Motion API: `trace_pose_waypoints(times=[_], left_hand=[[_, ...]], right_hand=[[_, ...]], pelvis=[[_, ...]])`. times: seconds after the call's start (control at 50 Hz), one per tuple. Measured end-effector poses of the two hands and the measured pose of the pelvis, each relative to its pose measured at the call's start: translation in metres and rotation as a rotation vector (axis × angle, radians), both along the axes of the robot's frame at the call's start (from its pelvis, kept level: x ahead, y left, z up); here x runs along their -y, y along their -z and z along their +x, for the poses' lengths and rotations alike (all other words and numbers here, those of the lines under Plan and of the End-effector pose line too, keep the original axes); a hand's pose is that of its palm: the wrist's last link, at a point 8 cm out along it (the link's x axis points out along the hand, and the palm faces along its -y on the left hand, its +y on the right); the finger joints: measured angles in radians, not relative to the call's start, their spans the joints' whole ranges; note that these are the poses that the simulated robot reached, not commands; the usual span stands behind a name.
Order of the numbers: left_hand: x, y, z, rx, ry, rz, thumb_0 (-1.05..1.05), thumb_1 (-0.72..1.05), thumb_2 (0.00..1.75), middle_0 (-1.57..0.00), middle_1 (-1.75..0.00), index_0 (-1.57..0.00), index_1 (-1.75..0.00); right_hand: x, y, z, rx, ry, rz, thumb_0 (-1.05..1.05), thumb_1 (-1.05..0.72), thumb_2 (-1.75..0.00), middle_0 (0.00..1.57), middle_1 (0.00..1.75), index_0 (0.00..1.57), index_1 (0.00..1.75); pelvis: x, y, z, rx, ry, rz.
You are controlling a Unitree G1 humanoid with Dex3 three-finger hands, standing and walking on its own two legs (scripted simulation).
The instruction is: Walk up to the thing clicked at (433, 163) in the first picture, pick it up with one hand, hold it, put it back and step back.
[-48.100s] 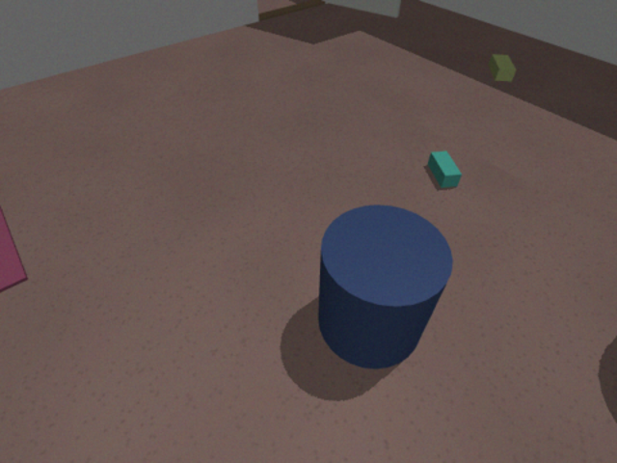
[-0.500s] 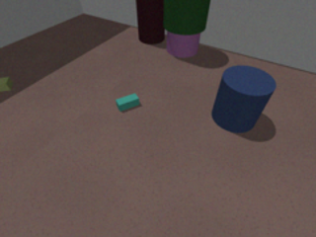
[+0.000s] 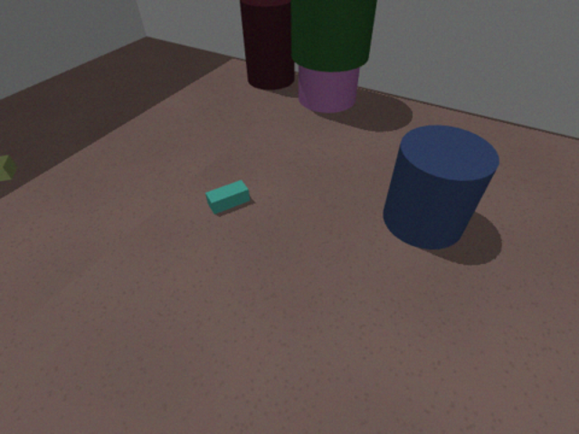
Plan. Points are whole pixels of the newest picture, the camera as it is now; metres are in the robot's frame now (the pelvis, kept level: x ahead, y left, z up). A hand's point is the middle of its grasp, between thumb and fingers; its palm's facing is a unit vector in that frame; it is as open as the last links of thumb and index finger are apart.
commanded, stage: walk up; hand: left
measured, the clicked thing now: (228, 196) +1.35 +0.38 -0.74
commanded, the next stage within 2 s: none
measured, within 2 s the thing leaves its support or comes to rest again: neither
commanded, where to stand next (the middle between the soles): +1.00 +0.11 m, yaw +6 degrees
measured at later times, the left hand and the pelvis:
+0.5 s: hand out of the picture +0.17 +0.28 -0.18, palm faces +0.10 -0.93 -0.36, open 7.4 cm; pelvis +0.20 +0.00 -0.03, yaw +6 degrees
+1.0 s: hand (171, 261) +0.49 +0.29 -0.14, palm faces +0.09 -0.90 -0.43, open 7.4 cm; pelvis +0.44 +0.00 -0.03, yaw +6 degrees
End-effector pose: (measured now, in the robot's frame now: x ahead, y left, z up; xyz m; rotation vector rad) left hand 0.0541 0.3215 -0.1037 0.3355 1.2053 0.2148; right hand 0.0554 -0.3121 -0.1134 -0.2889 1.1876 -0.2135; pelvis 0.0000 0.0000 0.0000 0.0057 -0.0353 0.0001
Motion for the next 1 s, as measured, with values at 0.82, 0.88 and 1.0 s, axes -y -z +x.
trace_pose_waypoints(times=[0.82, 0.88, 1.0], left_hand=[[-0.021, -0.005, 0.357, 0.134, 0.011, -0.005, 0.01, 0.90, 0.90, -0.20, -0.30, -0.20, -0.30], [-0.019, -0.008, 0.389, 0.129, 0.020, 0.028, 0.01, 0.90, 0.90, -0.20, -0.30, -0.20, -0.30], [-0.008, -0.008, 0.425, 0.153, -0.049, 0.080, 0.01, 0.90, 0.90, -0.20, -0.30, -0.20, -0.30]], right_hand=[[-0.022, -0.012, 0.376, 0.094, -0.137, -0.025, 0.01, -0.90, -0.90, 0.20, 0.30, 0.20, 0.30], [-0.007, 0.003, 0.396, 0.070, -0.120, -0.015, 0.01, -0.90, -0.90, 0.20, 0.30, 0.21, 0.30], [0.006, 0.030, 0.458, 0.005, -0.149, -0.003, 0.01, -0.90, -0.90, 0.20, 0.30, 0.20, 0.30]], pelvis=[[-0.018, 0.007, 0.351, 0.021, -0.079, 0.020], [-0.010, 0.014, 0.384, 0.017, -0.078, 0.021], [0.004, 0.026, 0.444, 0.022, -0.102, -0.002]])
